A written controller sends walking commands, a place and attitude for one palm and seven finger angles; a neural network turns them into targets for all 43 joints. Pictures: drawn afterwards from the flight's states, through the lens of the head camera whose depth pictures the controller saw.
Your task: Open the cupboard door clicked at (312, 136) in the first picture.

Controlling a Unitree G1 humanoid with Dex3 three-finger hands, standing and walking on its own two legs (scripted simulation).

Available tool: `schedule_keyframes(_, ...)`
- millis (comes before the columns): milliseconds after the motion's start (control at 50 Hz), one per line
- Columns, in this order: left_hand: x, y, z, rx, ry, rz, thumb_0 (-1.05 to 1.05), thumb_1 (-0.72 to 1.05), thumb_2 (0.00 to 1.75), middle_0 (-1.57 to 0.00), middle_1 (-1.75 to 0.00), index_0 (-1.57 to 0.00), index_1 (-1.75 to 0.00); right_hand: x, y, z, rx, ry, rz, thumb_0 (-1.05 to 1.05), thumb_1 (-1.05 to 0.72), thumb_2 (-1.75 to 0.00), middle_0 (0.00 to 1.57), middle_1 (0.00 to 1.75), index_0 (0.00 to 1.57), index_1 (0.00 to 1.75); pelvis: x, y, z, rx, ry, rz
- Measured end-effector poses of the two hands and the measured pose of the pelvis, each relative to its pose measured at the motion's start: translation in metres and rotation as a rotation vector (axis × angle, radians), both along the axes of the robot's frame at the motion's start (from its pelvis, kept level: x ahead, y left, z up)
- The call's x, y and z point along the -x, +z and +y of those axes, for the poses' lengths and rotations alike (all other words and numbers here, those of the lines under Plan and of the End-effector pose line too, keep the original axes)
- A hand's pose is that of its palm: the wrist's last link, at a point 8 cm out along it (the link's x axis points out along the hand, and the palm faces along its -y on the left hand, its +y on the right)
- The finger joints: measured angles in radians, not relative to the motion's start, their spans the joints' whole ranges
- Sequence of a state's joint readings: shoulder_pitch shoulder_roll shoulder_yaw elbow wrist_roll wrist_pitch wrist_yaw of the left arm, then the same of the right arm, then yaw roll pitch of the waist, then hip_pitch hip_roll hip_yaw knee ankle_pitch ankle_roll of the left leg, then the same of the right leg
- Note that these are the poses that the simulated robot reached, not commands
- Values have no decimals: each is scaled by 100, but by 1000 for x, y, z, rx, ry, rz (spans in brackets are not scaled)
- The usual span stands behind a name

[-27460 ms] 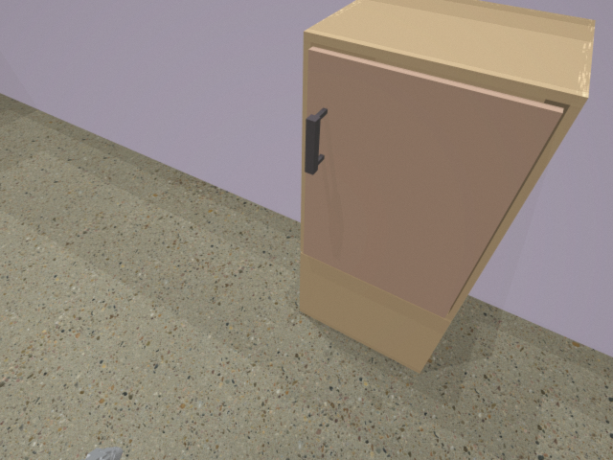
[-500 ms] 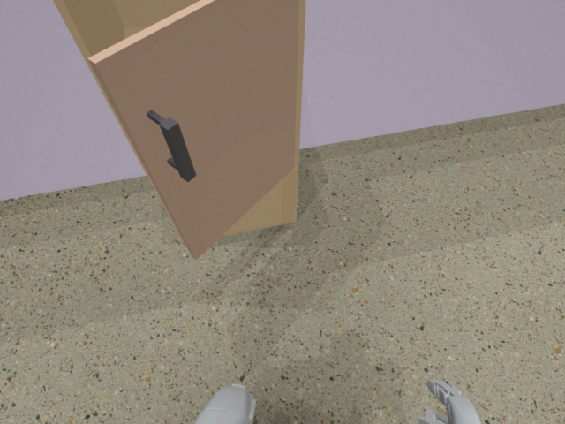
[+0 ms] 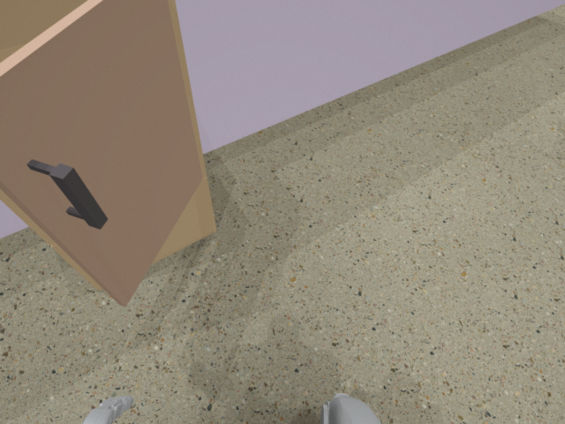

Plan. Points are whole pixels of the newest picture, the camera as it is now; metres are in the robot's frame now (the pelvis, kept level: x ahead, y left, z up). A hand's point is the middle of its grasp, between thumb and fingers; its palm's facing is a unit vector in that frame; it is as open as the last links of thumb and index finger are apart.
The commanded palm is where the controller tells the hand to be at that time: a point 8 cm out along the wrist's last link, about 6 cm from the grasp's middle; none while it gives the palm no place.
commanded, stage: walk to a spot facing it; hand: left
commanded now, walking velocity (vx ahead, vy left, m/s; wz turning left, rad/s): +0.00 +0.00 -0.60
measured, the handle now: (69, 195) +0.39 +0.35 +0.03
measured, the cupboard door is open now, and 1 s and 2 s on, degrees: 38 38 38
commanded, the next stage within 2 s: none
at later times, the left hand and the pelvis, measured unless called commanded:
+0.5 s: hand (199, 404) +0.15 +0.14 -0.17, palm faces -0.26 -0.94 -0.21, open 7.4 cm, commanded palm none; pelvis +0.03 -0.03 -0.01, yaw -17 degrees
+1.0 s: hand (252, 329) +0.27 +0.07 -0.17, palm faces -0.60 -0.77 -0.22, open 7.4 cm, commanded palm none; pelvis +0.07 -0.04 -0.01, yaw -37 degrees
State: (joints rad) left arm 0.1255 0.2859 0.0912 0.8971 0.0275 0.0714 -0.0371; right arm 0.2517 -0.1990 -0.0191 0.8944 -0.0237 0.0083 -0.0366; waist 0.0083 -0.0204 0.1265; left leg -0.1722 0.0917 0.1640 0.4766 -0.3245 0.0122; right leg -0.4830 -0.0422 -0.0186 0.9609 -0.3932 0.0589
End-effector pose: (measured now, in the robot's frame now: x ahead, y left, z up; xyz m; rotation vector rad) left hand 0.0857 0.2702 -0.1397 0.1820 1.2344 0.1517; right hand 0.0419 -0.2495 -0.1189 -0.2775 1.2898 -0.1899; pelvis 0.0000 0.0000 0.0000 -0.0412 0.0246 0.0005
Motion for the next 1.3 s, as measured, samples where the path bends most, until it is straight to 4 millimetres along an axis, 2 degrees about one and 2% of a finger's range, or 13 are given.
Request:
schedule_keyframes(140,-79,2,-53,-22,-183,-108,0,91,89,-20,-30,-20,-30,60,-33,-33,-39,-173,89,0,-91,-89,20,30,20,30,-10,-20,-24,-38,-96,-3)
schedule_keyframes(200,-91,8,-73,-34,-224,-139,0,91,89,-20,-30,-20,-30,66,-38,-43,-50,-225,109,0,-91,-89,20,30,20,30,-9,-18,-30,-41,-129,-19)
schedule_keyframes(300,-85,14,-91,-34,-253,-89,0,91,89,-20,-30,-20,-30,44,-28,-48,-70,-271,22,0,-91,-89,19,30,20,30,-13,-7,-38,-62,-193,-28)
schedule_keyframes(400,-77,9,-95,-7,-280,-32,0,91,89,-20,-30,-20,-30,17,-20,-46,-73,-293,-70,0,-91,-89,19,30,20,30,-20,-3,-36,-58,-243,-21)
schedule_keyframes(540,-76,-8,-75,18,-282,35,0,90,89,-21,-30,-20,-30,-15,-10,-33,-30,-314,-142,0,-91,-89,20,30,20,30,-36,-8,-18,-38,-317,1)
schedule_keyframes(620,-89,-24,-59,24,-296,73,0,91,89,-20,-30,-20,-30,-18,-6,-21,13,-325,-166,0,-91,-89,20,30,20,30,-46,-14,-6,-23,-366,8)
schedule_keyframes(740,-122,-13,-57,28,-384,77,0,91,89,-20,-30,-20,-30,8,9,-5,26,-389,-115,0,-91,-89,20,30,20,30,-56,0,-2,2,-452,6)
schedule_keyframes(840,-154,-6,-76,21,-477,56,0,91,89,-20,-30,-20,-30,42,6,1,12,-495,-77,0,-91,-89,20,30,20,30,-61,2,-6,5,-524,2)
schedule_keyframes(920,-182,-2,-111,17,-579,24,0,91,89,-20,-30,-19,-30,78,-6,4,-15,-594,-45,0,-91,-89,20,30,20,30,-64,-3,-16,-9,-589,-8)
schedule_keyframes(1020,-220,1,-173,13,-711,-72,0,91,89,-20,-30,-20,-30,127,-35,2,-69,-713,18,0,-91,-89,20,30,20,30,-68,-20,-42,-28,-653,-14)
schedule_keyframes(1080,-228,6,-198,16,-724,-136,0,91,89,-20,-30,-20,-30,138,-43,-5,-102,-750,77,0,-91,-89,20,30,20,30,-72,-22,-55,-23,-673,-29)
schedule_keyframes(1160,-222,12,-209,-1,-733,-86,0,91,89,-20,-30,-20,-30,116,-29,-30,-95,-784,23,1,-91,-89,19,30,20,30,-85,-9,-74,-38,-725,-36)
schedule_keyframes(1300,-219,3,-219,-1,-761,86,0,91,89,-20,-30,-20,-30,43,-9,-83,-36,-802,-146,0,-91,-89,19,30,20,30,-125,0,-103,-43,-794,-26)
